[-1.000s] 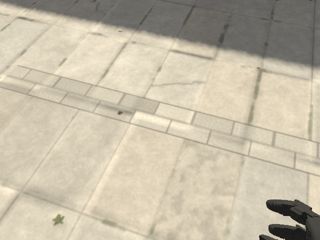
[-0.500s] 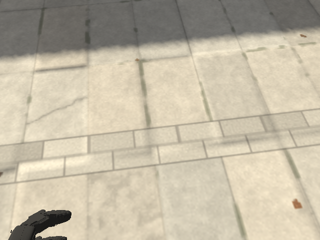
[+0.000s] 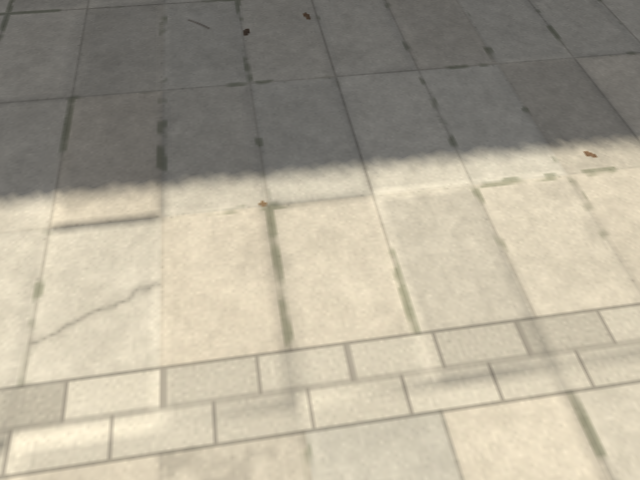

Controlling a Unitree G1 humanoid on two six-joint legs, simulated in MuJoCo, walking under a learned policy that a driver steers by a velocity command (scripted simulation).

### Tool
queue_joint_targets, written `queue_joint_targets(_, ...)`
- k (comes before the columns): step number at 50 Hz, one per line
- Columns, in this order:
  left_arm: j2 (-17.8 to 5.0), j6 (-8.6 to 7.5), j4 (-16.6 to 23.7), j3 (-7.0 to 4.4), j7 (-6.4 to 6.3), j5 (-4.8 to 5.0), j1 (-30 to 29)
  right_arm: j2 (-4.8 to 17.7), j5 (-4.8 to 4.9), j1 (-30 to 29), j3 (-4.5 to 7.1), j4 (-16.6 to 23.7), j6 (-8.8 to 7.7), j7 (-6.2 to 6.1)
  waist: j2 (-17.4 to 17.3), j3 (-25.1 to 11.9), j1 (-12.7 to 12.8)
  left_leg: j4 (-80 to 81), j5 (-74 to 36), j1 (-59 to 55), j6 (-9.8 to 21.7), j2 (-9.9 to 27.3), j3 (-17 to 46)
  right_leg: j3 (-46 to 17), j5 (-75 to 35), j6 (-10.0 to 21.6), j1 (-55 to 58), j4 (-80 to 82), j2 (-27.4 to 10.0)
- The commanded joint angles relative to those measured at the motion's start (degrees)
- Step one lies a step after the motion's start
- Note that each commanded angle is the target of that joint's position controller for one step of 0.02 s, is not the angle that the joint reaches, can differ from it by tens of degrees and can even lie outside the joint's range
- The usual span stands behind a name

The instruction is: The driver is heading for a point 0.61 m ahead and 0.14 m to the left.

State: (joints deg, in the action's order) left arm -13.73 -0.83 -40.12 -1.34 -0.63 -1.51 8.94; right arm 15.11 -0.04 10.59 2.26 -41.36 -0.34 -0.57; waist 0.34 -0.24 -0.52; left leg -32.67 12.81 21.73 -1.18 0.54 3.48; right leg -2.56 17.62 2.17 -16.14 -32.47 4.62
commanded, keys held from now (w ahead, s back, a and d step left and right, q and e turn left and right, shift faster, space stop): q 0.66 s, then w+q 0.08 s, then w+e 0.26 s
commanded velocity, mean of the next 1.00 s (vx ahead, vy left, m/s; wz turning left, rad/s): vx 0.09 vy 0.00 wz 0.40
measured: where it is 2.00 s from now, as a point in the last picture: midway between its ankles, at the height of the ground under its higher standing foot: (255, 460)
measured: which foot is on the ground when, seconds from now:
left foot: down 0.00-0.22, up 0.24-0.68, down 0.70-1.00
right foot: up 0.00-0.20, down 0.22-0.70, up 0.72-1.00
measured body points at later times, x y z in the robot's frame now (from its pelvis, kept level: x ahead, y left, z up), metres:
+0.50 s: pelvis -0.01 -0.02 +0.01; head +0.03 -0.03 +0.46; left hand +0.04 +0.27 -0.08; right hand +0.22 -0.26 -0.09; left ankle -0.06 +0.12 -0.65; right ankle +0.00 -0.12 -0.73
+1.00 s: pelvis +0.02 +0.06 +0.02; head +0.02 +0.09 +0.47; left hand +0.01 +0.37 -0.10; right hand +0.22 -0.14 -0.08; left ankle -0.07 +0.11 -0.73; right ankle +0.19 -0.05 -0.66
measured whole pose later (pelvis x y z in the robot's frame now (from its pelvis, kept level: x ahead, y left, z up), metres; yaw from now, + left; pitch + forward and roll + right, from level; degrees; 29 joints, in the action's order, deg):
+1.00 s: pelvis +0.02 +0.06 +0.02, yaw +26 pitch +2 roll -1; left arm -18.1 -1.6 -44.3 -5.2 0.7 1.2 12.7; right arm 13.8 -0.8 18.8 2.6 -40.4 -3.6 -0.4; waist 2.5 -0.8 -1.0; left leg -14.2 12.7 3.3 3.2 -1.9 -1.5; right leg -2.5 3.8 -2.1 -37.6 -52.6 -4.5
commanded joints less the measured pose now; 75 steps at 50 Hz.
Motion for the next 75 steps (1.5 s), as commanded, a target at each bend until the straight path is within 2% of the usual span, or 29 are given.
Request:
queue_joint_targets(1,-6.37,0.99,3.56,-2.8,-1.39,0.34,1.91,9.15,0.23,-0.77,2.88,5.06,-0.06,-0.16,-12.23,-4.33,1.42,9.21,-17.61,-7.45,12.68,12.18,19.86,2.04,1.61,-1.86,-4.02,-6.34,-0.25)
queue_joint_targets(5,-5.63,1.49,5.13,-3.35,-0.91,1.02,0.19,11.15,-0.03,0.08,3.95,6.2,-0.45,-0.81,-12.76,-6.96,-0.17,9.78,-24.54,-12.76,15.2,14.68,26.02,-1.65,14.27,-1.81,-9.76,-14.22,-0.59)
queue_joint_targets(10,-4.47,0.7,2.84,-3.72,0.27,1.93,5.1,10.91,2.11,-5.61,4.82,7.77,2.83,-1.81,-9.48,-8.16,2.95,7.3,-16.08,-6.98,9.23,7.0,19.59,1.41,-2.85,-2.7,2.83,6.31,-0.03)
queue_joint_targets(11,-6.31,0.91,2.46,-4.47,0.34,1.56,6.51,9.67,2.05,-5.01,4.6,8.12,3.2,-1.87,-7.19,-7.69,2.77,4.95,-7.24,-1.66,6.81,4.38,17.6,-0.83,-5.17,-1.28,8.0,9.75,-3.31)
queue_joint_targets(12,-11.73,1.43,3.21,-5.74,-0.13,0.4,6.65,6.68,1.45,-3.45,3.84,8.7,3.14,-1.65,5.24,-5.53,1.2,-5.8,7.62,9.61,2.94,-2.16,10.34,-13.93,-6.72,4.06,12.45,14.14,-15.25)
queue_joint_targets(13,-13.95,1.22,4.04,-6.15,0.07,-1.67,4.68,7.97,1.01,-3.56,4.27,9.79,2.25,-1.51,16.32,-3.3,1.11,-18.42,22.04,14.68,0.42,-5.72,4.38,-26.58,-14.53,12.58,6.55,17.8,-26.96)
queue_joint_targets(14,-11.06,0.52,5.74,-5.19,-0.29,-1.79,2.36,11.49,0.48,-2.3,5.6,8.45,1.77,-1.38,9.72,-2.51,0.58,-29.67,21.29,14.41,-0.72,-2.96,6.95,-25.24,-17.62,14.97,5.48,17.67,-27.64)
queue_joint_targets(16,-8.18,-0.13,6.72,-4.3,-1.04,0.0,-3.07,10.82,0.91,1.58,6.05,4.95,2.65,-1.65,3.54,-0.9,-2.09,-35.89,14.27,15.74,-2.07,-2.31,6.47,-14.02,-18.85,9.92,6.55,15.13,-20.95)
queue_joint_targets(19,-7.82,0.08,5.95,-3.99,-1.96,0.56,-1.01,8.09,1.43,0.07,5.17,5.69,3.17,-1.56,4.96,-0.88,-0.05,-38.28,9.13,17.08,-4.39,-2.13,3.4,-5.77,-28.91,9.67,9.71,13.81,-18.2)
queue_joint_targets(25,-10.93,1.43,4.28,-5.28,-2.44,0.64,3.04,5.75,1.21,-5.51,3.49,9.86,3.3,-0.32,7.68,-2.79,3.57,-23.42,9.49,14.69,-6.06,1.75,-0.92,-2.15,-29.23,11.6,17.08,14.1,-21.6)
queue_joint_targets(31,-13.13,1.48,3.41,-6.3,-1.03,2.01,1.4,6.38,1.34,-4.84,3.72,11.4,3.91,1.02,9.68,-3.0,2.95,-9.06,9.38,3.42,-2.46,1.38,-6.53,2.51,-30.62,10.43,13.1,11.9,-23.17)
queue_joint_targets(34,-12.51,1.16,2.25,-6.34,-0.75,3.67,1.16,6.66,1.35,0.08,4.52,9.99,4.27,1.6,7.98,-4.59,-0.01,6.68,-0.73,-7.95,2.14,-1.44,-8.94,6.6,-21.55,5.21,9.3,5.09,-21.47)
queue_joint_targets(35,-10.13,0.96,1.1,-5.74,-0.47,2.88,3.77,9.25,1.41,4.14,5.64,8.82,4.19,1.07,2.29,-6.07,-0.83,9.42,-4.95,-18.0,4.68,-0.34,-4.48,9.94,-10.25,1.46,1.27,-2.19,-18.69)
queue_joint_targets(36,-5.15,0.75,3.61,-3.92,0.0,-0.37,1.28,15.61,1.79,9.81,7.28,8.55,3.57,0.14,-14.8,-6.76,-1.75,9.97,-14.11,-29.49,11.07,14.01,16.0,14.54,17.89,-3.69,-17.66,-22.71,-11.46)
queue_joint_targets(37,-6.69,-0.16,6.47,-4.26,-0.03,0.08,-2.2,17.42,0.49,10.57,7.06,9.38,1.43,0.83,-15.48,-8.22,-3.95,15.27,1.95,-27.07,22.36,22.14,33.56,3.88,22.36,-4.87,-29.65,-32.88,-5.18)
queue_joint_targets(38,-10.11,-0.77,6.56,-5.07,0.32,2.01,-5.44,13.2,0.25,9.4,5.84,9.04,-0.13,1.24,-9.95,-5.8,-5.14,19.44,15.47,-25.31,21.14,20.57,30.46,0.13,16.93,-3.83,-31.97,-35.38,-7.86)
queue_joint_targets(39,-11.57,-1.1,6.01,-5.55,0.75,2.87,-5.47,10.15,0.49,6.99,4.6,8.17,-1.0,1.04,-9.76,-2.24,-3.4,20.93,21.59,-22.23,17.72,18.29,25.85,0.29,10.58,-2.5,-32.23,-33.54,-9.46)
queue_joint_targets(41,-11.04,-1.28,3.37,-5.58,0.74,1.83,-2.72,7.62,0.68,3.03,3.23,7.91,-1.6,0.5,-9.62,0.44,-1.04,22.57,17.11,-18.76,13.95,13.84,18.39,0.42,0.87,-2.95,-29.23,-29.3,-10.89)
queue_joint_targets(45,-8.94,-1.94,0.6,-4.84,1.31,2.53,-0.8,8.12,-0.85,5.26,3.09,6.3,-3.7,-0.13,-6.43,0.92,-0.87,24.94,3.14,-19.32,12.39,12.14,9.82,0.52,-11.33,-3.72,-28.05,-25.92,-10.7)
queue_joint_targets(58,-4.6,-2.56,4.54,-2.25,3.84,2.81,-9.04,9.47,0.35,10.25,3.94,-0.47,-3.97,-0.04,-3.96,7.85,-5.18,25.06,-12.7,-25.73,10.91,15.35,-5.98,2.11,-16.31,-1.62,-28.79,-5.46,-9.06)
queue_joint_targets(62,-6.93,-2.58,6.23,-3.12,4.72,2.79,-6.28,12.48,1.01,9.09,4.7,-0.9,-2.9,-0.67,-6.83,2.57,-1.64,13.26,-45.45,-27.76,8.59,15.21,-10.05,8.36,-7.24,2.86,-16.92,-3.11,-4.02)
queue_joint_targets(64,-12.16,-2.14,2.9,-6.05,3.8,3.1,9.24,12.35,1.19,8.63,4.31,-0.58,-2.47,-1.27,-5.53,-7.25,6.93,-8.27,-53.99,-19.98,5.22,11.82,-13.62,8.87,-10.36,6.8,7.27,0.9,0.4)
queue_joint_targets(65,-17.27,-1.45,1.47,-7.72,2.47,3.2,17.96,9.13,0.1,9.67,3.01,1.13,-3.28,-1.3,2.11,-13.4,9.76,-27.61,-31.83,-1.75,2.27,7.96,-13.76,-8.24,-6.21,11.89,27.27,2.28,-9.75)
queue_joint_targets(66,-20.15,-2.1,2.48,-7.53,2.46,3.51,15.94,3.28,-0.75,12.3,0.78,3.55,-5.14,-0.54,15.06,-20.7,4.4,-46.99,18.08,17.35,-0.79,-4.46,-5.29,-42.49,2.97,22.42,40.1,11.54,-23.89)
queue_joint_targets(67,-15.0,-2.41,3.12,-6.04,2.52,2.96,16.24,8.68,1.04,7.05,2.01,3.85,-7.12,0.49,8.63,-20.87,8.45,-50.28,16.7,23.02,0.53,-1.17,4.35,-41.94,5.3,20.34,39.82,15.56,-23.38)
queue_joint_targets(68,-12.63,-2.68,2.92,-5.32,2.39,2.59,14.38,9.68,2.56,2.89,2.02,5.5,-8.05,0.94,5.93,-13.11,7.92,-48.14,12.54,24.88,1.86,1.27,3.17,-33.02,1.8,17.79,32.97,15.57,-21.34)
queue_joint_targets(69,-11.88,-2.83,3.3,-4.95,2.39,2.65,10.55,8.73,1.52,1.92,1.71,5.97,-8.51,0.69,-0.09,-7.42,4.79,-41.81,8.61,23.18,2.26,3.84,2.45,-26.66,-3.82,15.9,23.62,15.99,-18.68)
queue_joint_targets(70,-9.95,-2.95,4.07,-4.35,2.22,2.45,7.27,9.26,-0.06,1.52,2.19,5.76,-8.26,0.35,-0.3,-4.68,2.89,-36.81,6.26,20.02,1.88,5.51,2.17,-22.46,-9.21,14.93,17.13,16.99,-16.68)
queue_joint_targets(75,-11.22,-3.32,4.42,-4.36,0.84,2.2,4.43,7.0,-1.26,2.41,1.68,5.92,-5.58,0.28,1.68,0.36,-0.62,-25.56,-0.24,14.69,-2.51,5.48,-0.39,-14.14,-21.63,15.37,1.75,21.21,-12.59)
